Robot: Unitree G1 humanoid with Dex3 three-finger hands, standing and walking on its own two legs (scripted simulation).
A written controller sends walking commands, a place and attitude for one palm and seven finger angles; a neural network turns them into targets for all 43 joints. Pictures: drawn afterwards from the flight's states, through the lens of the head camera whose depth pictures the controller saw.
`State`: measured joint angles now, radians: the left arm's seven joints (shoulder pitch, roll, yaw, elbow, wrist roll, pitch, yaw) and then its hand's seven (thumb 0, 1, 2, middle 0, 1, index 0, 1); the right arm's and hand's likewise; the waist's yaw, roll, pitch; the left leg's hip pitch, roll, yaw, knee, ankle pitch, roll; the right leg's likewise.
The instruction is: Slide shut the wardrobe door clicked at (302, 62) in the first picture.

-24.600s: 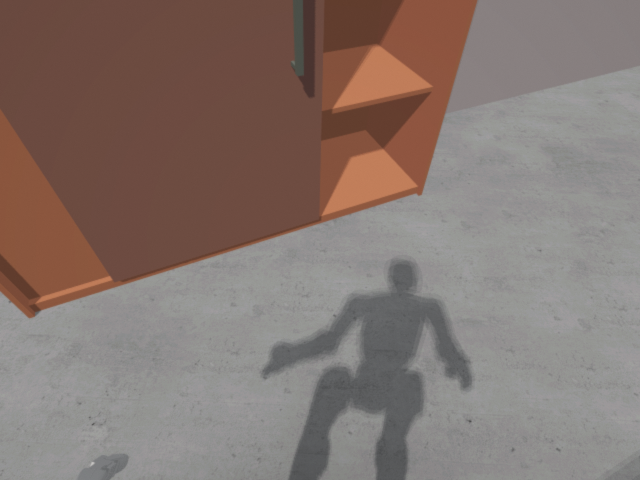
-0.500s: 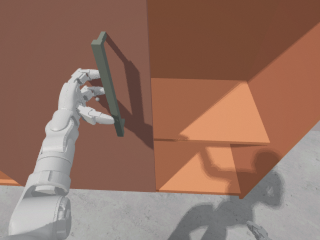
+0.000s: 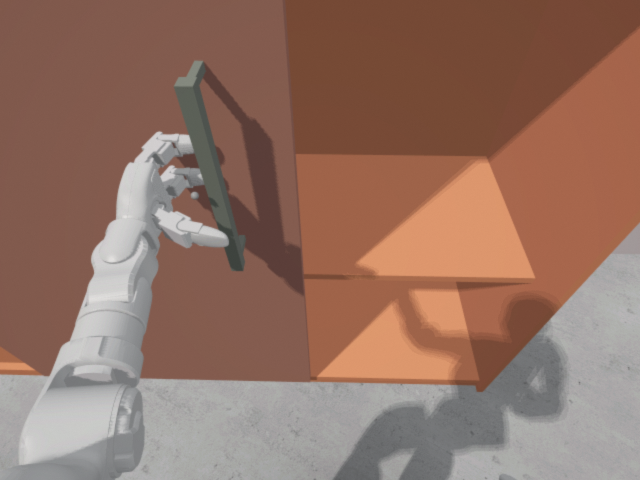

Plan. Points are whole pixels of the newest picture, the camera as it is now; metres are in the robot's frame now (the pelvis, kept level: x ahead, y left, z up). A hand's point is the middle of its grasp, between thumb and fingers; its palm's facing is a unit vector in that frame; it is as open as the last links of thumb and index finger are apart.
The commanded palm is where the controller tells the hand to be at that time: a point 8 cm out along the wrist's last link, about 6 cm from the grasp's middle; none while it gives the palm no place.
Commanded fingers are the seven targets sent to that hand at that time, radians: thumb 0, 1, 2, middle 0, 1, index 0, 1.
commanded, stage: slide the fingers in behind the handle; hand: left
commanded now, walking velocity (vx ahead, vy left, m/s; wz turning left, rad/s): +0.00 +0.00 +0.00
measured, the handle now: (221, 185) +0.47 +0.14 +0.12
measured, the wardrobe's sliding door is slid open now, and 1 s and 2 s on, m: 0.52 0.52 0.52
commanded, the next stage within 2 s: move the hooked fingers beside the handle in 0.48 s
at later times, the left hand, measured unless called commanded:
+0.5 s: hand (201, 207) +0.40 +0.15 +0.14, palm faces +0.03 -1.00 -0.03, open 14.1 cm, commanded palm +0.38 +0.19 +0.13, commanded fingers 0.00 -0.50 0.30 -0.30 -1.20 -0.30 -1.20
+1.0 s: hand (214, 204) +0.40 +0.13 +0.15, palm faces +0.00 -1.00 -0.04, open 14.2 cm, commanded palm +0.37 +0.19 +0.13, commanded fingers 0.00 -0.50 0.30 -0.30 -1.20 -0.30 -1.20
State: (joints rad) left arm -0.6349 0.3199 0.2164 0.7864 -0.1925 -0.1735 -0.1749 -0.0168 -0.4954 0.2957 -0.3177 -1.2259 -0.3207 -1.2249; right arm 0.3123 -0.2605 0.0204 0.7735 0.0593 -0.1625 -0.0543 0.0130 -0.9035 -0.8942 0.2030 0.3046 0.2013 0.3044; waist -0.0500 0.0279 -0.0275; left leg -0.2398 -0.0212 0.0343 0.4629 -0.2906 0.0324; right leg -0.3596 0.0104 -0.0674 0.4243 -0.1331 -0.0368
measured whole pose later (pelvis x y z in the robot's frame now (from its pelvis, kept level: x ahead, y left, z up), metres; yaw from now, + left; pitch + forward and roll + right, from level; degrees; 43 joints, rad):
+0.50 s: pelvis +0.00 -0.01 +0.00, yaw +1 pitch +2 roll +0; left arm -0.53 0.25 0.14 0.57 -0.19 -0.06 -0.09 -0.02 -0.50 0.30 -0.30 -1.20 -0.27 -1.21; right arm 0.22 -0.25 0.02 0.73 0.07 -0.16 -0.06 0.01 -0.90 -0.89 0.20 0.30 0.20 0.30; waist -0.01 0.04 -0.02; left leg -0.19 -0.02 0.02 0.44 -0.28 0.02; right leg -0.31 0.01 -0.08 0.41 -0.14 -0.04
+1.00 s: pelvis +0.00 -0.01 +0.00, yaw -1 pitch +1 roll +0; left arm -0.48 0.26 0.17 0.52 -0.18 -0.04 -0.10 -0.02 -0.50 0.30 -0.30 -1.20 -0.27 -1.17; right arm 0.25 -0.25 0.02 0.72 0.07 -0.12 -0.06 0.01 -0.90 -0.89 0.20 0.30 0.20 0.30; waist -0.03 0.04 -0.02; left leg -0.16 0.00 0.04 0.42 -0.29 0.01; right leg -0.29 0.03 -0.06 0.40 -0.14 -0.05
